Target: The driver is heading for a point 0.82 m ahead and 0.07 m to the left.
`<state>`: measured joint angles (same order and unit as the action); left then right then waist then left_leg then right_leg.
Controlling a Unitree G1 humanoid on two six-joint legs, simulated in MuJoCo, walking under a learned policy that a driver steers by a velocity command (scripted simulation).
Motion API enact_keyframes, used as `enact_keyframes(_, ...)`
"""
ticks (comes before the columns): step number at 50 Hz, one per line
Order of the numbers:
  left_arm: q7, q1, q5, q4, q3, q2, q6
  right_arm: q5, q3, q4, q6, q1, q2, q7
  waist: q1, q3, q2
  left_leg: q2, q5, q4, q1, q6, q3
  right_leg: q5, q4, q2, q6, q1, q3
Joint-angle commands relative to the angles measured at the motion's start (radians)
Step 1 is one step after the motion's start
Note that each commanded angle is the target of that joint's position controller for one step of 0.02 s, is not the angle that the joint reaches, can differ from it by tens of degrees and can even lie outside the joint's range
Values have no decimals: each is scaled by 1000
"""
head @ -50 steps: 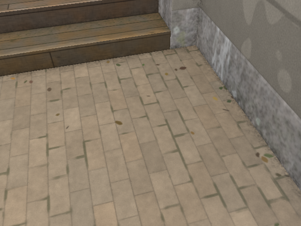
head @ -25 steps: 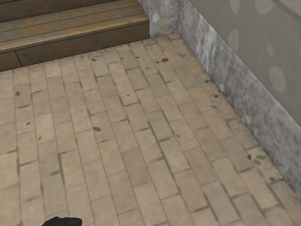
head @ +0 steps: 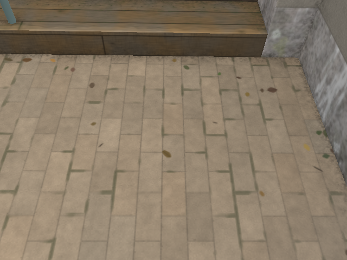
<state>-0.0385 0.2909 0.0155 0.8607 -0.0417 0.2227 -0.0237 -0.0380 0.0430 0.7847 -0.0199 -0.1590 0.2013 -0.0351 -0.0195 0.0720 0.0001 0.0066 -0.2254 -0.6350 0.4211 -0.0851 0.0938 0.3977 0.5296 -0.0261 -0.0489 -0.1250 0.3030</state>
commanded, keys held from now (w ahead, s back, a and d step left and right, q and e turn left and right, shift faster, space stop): q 0.26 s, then no key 0.14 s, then w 0.60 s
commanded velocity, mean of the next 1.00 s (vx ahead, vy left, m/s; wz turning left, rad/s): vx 0.21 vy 0.00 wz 0.27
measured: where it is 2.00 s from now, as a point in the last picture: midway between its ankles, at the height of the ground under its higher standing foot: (149, 198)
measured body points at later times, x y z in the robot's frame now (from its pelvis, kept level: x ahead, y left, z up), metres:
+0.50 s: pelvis +0.03 -0.02 +0.01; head +0.05 -0.03 +0.46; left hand +0.07 +0.26 -0.11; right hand +0.19 -0.26 -0.12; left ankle +0.07 +0.08 -0.72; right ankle +0.05 -0.12 -0.73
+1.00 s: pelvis +0.17 +0.06 +0.01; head +0.19 +0.08 +0.46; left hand +0.08 +0.30 -0.14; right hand +0.39 -0.14 -0.09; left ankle +0.18 +0.14 -0.73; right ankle +0.09 -0.10 -0.66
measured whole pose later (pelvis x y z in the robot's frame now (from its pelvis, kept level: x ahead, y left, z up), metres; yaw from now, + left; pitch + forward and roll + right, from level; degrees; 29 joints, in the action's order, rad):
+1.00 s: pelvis +0.17 +0.06 +0.01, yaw +15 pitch +1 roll +0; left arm 0.01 0.43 0.02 0.93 -0.06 0.24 -0.05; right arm -0.04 0.04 0.79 0.06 -0.15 0.24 -0.01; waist -0.04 0.01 0.02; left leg -0.03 -0.22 -0.51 0.31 -0.07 0.06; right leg 0.40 0.94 -0.01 -0.07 -0.25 -0.01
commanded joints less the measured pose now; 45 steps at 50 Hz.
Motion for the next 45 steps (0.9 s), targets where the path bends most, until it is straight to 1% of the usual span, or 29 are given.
enact_keyframes(1, -3, 72, -1, -45, -45, 165, 12, -10, 53, -35, 35, -188, 176, 23, 84, -201, -103, 85, 316, 194, -289, -89, -183, -622, 378, -183, -8, -68, -67)
enact_keyframes(2, 8, 64, -8, -118, -23, 76, 20, 9, 91, -52, 27, -192, 315, 36, 62, -248, -315, 375, 752, 224, -469, -301, -599, 230, 679, 46, 63, -410, -64)
enact_keyframes(3, 8, 12, 15, -116, -26, 104, 39, 52, 93, -35, 16, -267, 290, 37, 111, -321, -147, 389, 664, 256, -465, -354, -631, 303, 763, 35, 68, -433, -288)
enact_keyframes(4, 9, -25, 2, -127, -26, 100, 43, 44, 84, -39, 5, -210, 257, 44, 88, -219, -106, 352, 518, 279, -387, -336, -553, 230, 782, 13, 70, -478, -314)
enact_keyframes(5, 7, -60, -2, -129, -26, 100, 38, 37, 67, -48, -7, -136, 205, 51, 60, -118, -54, 289, 389, 321, -291, -278, -480, 137, 715, -11, 70, -490, -326)
enact_keyframes(6, 4, -73, 7, -133, -31, 113, 36, 39, 57, -62, -13, -73, 173, 57, 32, -79, -55, 227, 319, 340, -240, -224, -431, 70, 643, -24, 72, -475, -330)
enact_keyframes(7, 4, -45, 21, -125, -33, 120, 42, 37, 50, -74, -14, -35, 150, 58, 10, -88, -74, 184, 336, 339, -208, -199, -388, 32, 609, -19, 76, -432, -325)
enact_keyframes(8, 7, -23, 24, -117, -32, 112, 51, 31, 50, -78, -11, -32, 154, 53, 4, -115, -67, 165, 372, 331, -201, -190, -368, 16, 598, -2, 79, -402, -318)
enact_keyframes(10, 10, -12, 13, -122, -27, 92, 62, 27, 60, -74, 0, -54, 185, 42, 2, -148, -53, 149, 365, 326, -204, -181, -366, 13, 531, 9, 87, -377, -322)
enact_keyframes(12, 8, -43, 8, -138, -24, 89, 69, 23, 69, -73, -1, -71, 209, 38, 19, -145, -77, 141, 221, 345, -201, -175, -399, 8, 461, 12, 93, -379, -330)
enact_keyframes(15, 7, -76, 6, -153, -22, 98, 71, 16, 70, -78, -10, -76, 208, 36, 40, -136, -115, 134, 7, 374, -181, -166, -437, -8, 372, 15, 91, -359, -334)
enact_keyframes(19, 3, -73, -4, -157, -18, 96, 59, 5, 67, -77, -15, -65, 202, 28, 50, -133, -133, 132, -7, 357, -140, -148, -458, 14, 243, 39, 64, -244, -312)
enact_keyframes(20, 1, -60, -6, -156, -17, 97, 56, 4, 66, -75, -16, -61, 201, 26, 49, -132, -136, 136, 11, 348, -136, -141, -471, 17, 197, 46, 53, -212, -305)
enact_keyframes(22, 6, 18, 0, -139, -12, 84, 42, 17, 64, -63, -25, -65, 199, 30, 8, -149, -114, 108, -256, 340, -65, -112, -482, -13, 11, 71, 17, -53, -264)
enact_keyframes(23, 7, 50, 8, -130, -10, 79, 33, 27, 58, -62, -27, -59, 176, 37, -17, -116, -86, 65, -398, 322, 40, -72, -474, -18, -109, 66, -12, 52, -277)
enact_keyframes(24, 3, 88, 25, -132, -14, 124, 22, 31, 39, -78, -23, -50, 112, 42, -33, -87, 75, -18, -459, 149, 157, -16, -394, 203, -268, -106, -53, 101, -500)
enact_keyframes(25, 5, 106, 28, -131, -41, 248, 16, 40, 31, -112, -9, 8, 87, 42, -58, -37, 274, -194, -348, -95, 305, 19, -182, 488, -461, -335, -136, 62, -878)
enact_keyframes(26, 7, 82, 37, -108, -49, 245, 12, 1, 48, -111, 7, 37, 156, 40, -35, 69, 161, -127, -217, -208, 296, 19, -270, 464, -482, -351, -168, -61, -912)
enact_keyframes(27, 9, 23, 23, -108, -36, 196, 3, 4, 54, -84, 16, -21, 163, 27, 29, 64, 124, -112, -136, -255, 260, 23, -283, 381, -463, -295, -147, -70, -827)
enact_keyframes(28, 14, -15, 11, -109, -33, 173, -7, 2, 57, -53, 22, -75, 173, 15, 58, 43, 117, -105, -82, -295, 240, 36, -259, 274, -449, -240, -119, -43, -731)
enact_keyframes(29, 17, -22, 3, -108, -33, 165, -16, -7, 59, -33, 25, -100, 177, 6, 61, 13, 130, -97, -56, -335, 232, 46, -223, 199, -440, -203, -107, -10, -661)
enact_keyframes(30, 20, -9, -1, -102, -29, 146, -25, -14, 57, -20, 27, -104, 168, -1, 51, -4, 126, -84, -37, -360, 232, 55, -197, 145, -434, -179, -108, 11, -610)
enact_keyframes(31, 25, 22, -3, -86, -29, 138, -33, -13, 52, -26, 29, -76, 153, -7, 37, -8, 121, -66, -17, -362, 249, 62, -173, 111, -434, -172, -114, 35, -587)
enact_keyframes(35, 34, 141, -1, -28, -39, 136, -49, -3, 30, -61, 33, 70, 111, -15, -34, 11, 127, 4, 32, -219, 304, 100, -92, -19, -436, -175, -141, 128, -540)
enact_keyframes(38, 35, 192, 3, 3, -45, 150, -53, 3, 18, -81, 42, 150, 95, -17, -71, 19, 140, 12, 21, -66, 229, 104, -54, -93, -417, -179, -148, 119, -505)
enact_keyframes(41, 38, 204, 8, 21, -48, 163, -55, 7, 14, -91, 50, 176, 100, -14, -73, 31, 146, 0, -26, 40, 117, 74, -21, -177, -375, -190, -153, 76, -484)
enact_keyframes(43, 40, 189, 5, 28, -52, 177, -53, 10, 16, -86, 59, 130, 109, -6, -36, 18, 144, -17, -32, 94, -13, 42, -4, -292, -322, -211, -146, 28, -481)
enact_keyframes(44, 40, 166, 0, 30, -52, 181, -50, 9, 18, -63, 65, 58, 109, 0, 10, 2, 122, -33, 7, 156, -132, 25, 2, -359, -264, -202, -129, -14, -458)
enact_keyframes(45, 40, 157, -4, 32, -47, 167, -51, 2, 30, -19, 76, -61, 131, 12, 64, -51, 70, -51, 22, 198, -322, 7, -9, -476, -131, -161, -105, -80, -409)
